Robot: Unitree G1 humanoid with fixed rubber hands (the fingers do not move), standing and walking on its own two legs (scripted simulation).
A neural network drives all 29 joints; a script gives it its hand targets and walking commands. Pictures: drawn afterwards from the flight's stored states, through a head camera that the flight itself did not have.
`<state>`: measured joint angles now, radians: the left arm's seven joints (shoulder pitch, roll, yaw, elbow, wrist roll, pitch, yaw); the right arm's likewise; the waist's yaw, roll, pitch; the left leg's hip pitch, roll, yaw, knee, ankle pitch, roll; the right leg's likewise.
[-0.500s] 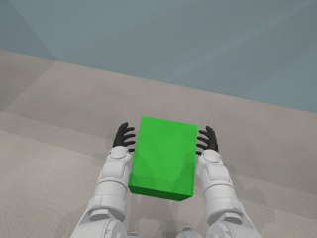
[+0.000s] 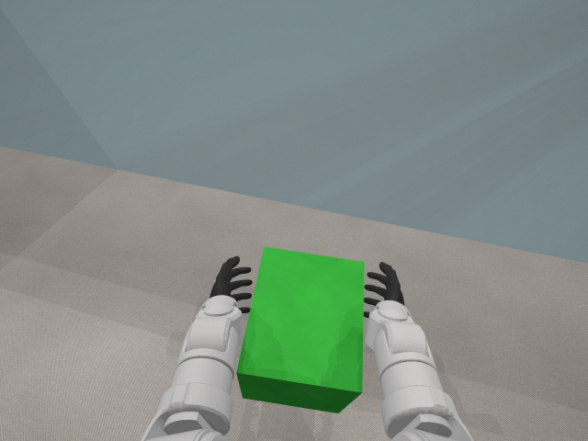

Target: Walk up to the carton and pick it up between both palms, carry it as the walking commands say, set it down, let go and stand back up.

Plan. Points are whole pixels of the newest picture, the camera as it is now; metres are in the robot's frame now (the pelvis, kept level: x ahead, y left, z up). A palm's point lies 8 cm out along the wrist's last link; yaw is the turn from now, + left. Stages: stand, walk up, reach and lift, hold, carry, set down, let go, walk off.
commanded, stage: reach and lift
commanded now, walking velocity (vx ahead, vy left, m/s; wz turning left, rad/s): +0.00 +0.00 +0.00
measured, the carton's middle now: (301, 331) +0.34 -0.01 -0.07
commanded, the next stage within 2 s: hold in 1.62 s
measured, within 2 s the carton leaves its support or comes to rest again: neither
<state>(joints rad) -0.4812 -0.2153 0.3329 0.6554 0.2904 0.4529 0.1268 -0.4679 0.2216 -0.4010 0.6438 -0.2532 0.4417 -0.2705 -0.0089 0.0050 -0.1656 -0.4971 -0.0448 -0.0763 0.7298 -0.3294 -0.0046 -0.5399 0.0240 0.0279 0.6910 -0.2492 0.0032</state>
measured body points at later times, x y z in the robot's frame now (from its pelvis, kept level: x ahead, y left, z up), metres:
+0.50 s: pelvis -0.02 +0.00 +0.01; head -0.10 +0.00 +0.45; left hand +0.32 +0.11 +0.08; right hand +0.31 -0.14 +0.09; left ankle +0.02 +0.12 -0.71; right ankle +0.06 -0.12 -0.71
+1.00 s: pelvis -0.01 +0.00 +0.01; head -0.08 +0.00 +0.45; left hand +0.33 +0.12 +0.07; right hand +0.32 -0.13 +0.08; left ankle +0.02 +0.12 -0.71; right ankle +0.06 -0.12 -0.71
